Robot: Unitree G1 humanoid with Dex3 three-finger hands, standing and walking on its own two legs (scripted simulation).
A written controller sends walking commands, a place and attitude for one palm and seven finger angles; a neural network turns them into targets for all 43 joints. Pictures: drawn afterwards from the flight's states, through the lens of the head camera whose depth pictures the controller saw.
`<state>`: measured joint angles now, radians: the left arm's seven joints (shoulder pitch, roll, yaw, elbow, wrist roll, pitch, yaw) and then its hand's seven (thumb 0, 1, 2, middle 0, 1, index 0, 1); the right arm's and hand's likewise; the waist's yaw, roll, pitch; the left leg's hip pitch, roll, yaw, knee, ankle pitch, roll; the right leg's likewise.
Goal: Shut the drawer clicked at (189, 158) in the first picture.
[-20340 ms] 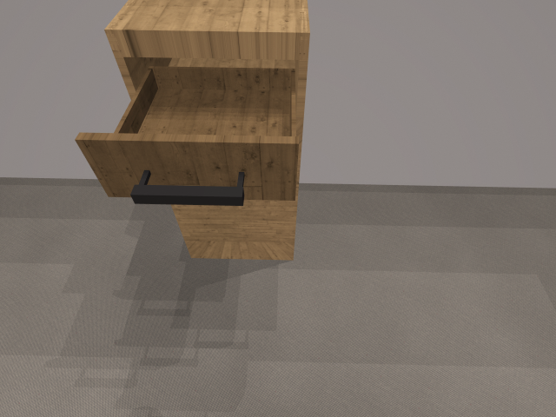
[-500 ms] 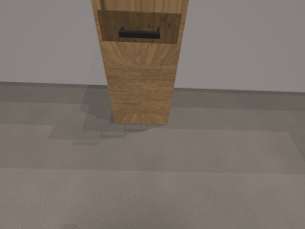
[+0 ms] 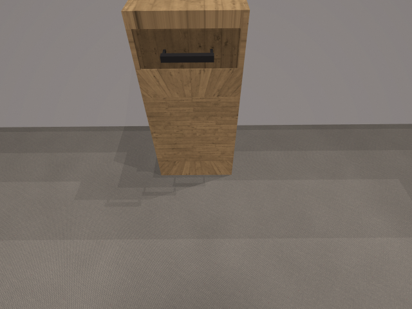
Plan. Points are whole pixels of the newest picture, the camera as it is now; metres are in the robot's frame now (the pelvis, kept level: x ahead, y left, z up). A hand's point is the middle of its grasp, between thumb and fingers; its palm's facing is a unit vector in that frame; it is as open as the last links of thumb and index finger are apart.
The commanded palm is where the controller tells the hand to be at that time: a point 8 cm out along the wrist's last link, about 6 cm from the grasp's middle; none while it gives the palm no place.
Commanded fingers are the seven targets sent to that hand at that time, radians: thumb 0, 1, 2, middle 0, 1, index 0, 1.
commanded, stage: let the arm hang, fingers relaxed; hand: left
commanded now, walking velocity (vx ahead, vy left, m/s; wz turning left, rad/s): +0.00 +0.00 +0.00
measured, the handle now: (187, 54) +0.95 +0.12 +0.02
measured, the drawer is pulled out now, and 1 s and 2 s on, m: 0.00 0.00 0.00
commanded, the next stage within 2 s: look to check the result in 0.24 s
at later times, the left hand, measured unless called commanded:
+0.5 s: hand out of the picture +0.03 +0.18 -0.17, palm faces +0.02 -0.97 -0.24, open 7.4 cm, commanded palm none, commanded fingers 0.00 0.90 0.90 -0.20 -0.30 -0.20 -0.30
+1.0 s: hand out of the picture +0.08 +0.20 -0.16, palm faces +0.00 -0.96 -0.28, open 7.4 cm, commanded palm none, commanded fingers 0.00 0.90 0.90 -0.20 -0.30 -0.20 -0.30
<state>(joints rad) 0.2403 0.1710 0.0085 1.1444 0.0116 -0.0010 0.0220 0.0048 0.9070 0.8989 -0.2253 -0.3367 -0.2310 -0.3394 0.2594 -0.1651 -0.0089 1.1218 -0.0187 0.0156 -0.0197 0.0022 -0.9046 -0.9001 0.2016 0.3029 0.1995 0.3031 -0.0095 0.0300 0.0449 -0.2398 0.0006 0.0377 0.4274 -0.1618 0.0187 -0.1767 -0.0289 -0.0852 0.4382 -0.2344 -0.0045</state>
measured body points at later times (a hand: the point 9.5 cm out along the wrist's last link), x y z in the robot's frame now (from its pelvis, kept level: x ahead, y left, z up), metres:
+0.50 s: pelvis +0.01 -0.01 +0.00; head +0.04 -0.02 +0.45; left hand +0.03 +0.23 -0.15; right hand +0.02 -0.25 -0.16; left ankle +0.04 +0.11 -0.74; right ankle +0.00 -0.12 -0.74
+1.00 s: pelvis +0.02 -0.02 +0.01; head +0.04 -0.03 +0.45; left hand +0.08 +0.25 -0.14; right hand +0.07 -0.28 -0.15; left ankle +0.04 +0.11 -0.74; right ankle +0.00 -0.12 -0.74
